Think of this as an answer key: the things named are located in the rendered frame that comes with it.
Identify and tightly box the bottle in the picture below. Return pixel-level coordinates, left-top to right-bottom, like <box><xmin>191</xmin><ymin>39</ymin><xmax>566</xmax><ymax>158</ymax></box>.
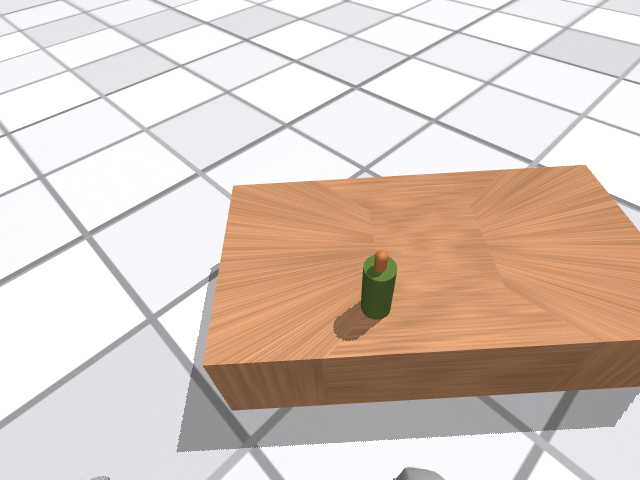
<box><xmin>361</xmin><ymin>250</ymin><xmax>397</xmax><ymax>320</ymax></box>

